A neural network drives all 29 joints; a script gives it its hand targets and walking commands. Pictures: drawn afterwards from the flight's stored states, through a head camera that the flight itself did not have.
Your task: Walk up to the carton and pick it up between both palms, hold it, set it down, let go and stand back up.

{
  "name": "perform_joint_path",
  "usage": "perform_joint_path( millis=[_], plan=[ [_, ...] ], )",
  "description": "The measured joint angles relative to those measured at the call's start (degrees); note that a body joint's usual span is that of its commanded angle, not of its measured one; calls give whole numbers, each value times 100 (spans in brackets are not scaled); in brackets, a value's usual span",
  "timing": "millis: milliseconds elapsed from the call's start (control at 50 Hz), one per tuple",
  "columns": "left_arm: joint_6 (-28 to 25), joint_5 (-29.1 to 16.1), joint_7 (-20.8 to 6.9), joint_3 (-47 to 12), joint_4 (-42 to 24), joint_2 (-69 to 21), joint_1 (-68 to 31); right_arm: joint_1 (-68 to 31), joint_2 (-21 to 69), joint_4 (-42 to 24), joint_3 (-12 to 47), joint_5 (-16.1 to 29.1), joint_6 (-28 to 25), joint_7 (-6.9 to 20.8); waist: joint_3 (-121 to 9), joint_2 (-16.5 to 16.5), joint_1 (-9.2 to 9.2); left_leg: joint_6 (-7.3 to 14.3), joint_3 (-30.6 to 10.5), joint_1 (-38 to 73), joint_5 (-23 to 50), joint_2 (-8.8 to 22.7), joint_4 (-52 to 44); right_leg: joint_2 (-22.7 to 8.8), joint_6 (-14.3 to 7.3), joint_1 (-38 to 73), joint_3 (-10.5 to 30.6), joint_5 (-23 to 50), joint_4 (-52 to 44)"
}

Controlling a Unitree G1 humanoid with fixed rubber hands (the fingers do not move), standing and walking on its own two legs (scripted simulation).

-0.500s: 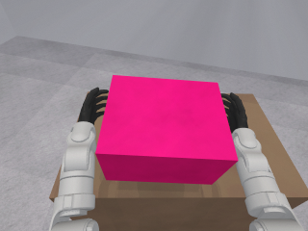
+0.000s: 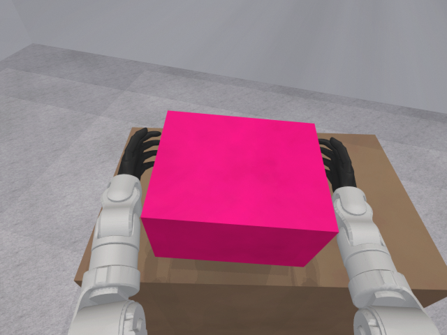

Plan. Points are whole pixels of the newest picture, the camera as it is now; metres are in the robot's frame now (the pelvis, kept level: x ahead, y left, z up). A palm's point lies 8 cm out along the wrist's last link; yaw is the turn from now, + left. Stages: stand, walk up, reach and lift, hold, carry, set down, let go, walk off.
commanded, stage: set down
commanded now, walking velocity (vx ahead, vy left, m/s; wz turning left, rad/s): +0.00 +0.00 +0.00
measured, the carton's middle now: (236, 189) +0.37 +0.02 +0.06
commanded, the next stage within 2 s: none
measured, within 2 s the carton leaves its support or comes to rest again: rests again in 1.76 s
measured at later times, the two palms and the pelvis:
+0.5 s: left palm (137, 180) +0.38 +0.21 +0.06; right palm (331, 187) +0.37 -0.17 +0.06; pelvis +0.00 +0.01 +0.00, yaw -1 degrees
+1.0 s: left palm (143, 188) +0.39 +0.21 +0.02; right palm (324, 195) +0.38 -0.17 +0.03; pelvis +0.01 +0.01 +0.00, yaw -2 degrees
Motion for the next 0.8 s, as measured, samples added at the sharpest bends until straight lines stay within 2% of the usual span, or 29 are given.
perform_joint_path(
  millis=[280, 520, 800],
  plan=[
    [-992, 57, 109, 20, 1430, 40, -492, -258, 37, 851, -527, -449, -673, 150, -54, -5, 143, 27, 110, -263, 72, 29, -50, 15, 22, -316, 105, 93, -16],
    [-1727, -45, 237, -39, 2182, 152, -594, -407, 70, 1300, -695, -623, -1116, 172, -114, 36, 212, 43, 140, -550, 45, 34, 2, 14, 43, -557, 133, 135, -80],
    [-2580, -307, 376, -191, 3100, 291, -707, -465, 73, 1668, -699, -667, -1530, 111, -292, 137, 191, 44, 126, -1012, 5, 51, 109, 31, 46, -958, 115, 156, -95]
  ],
)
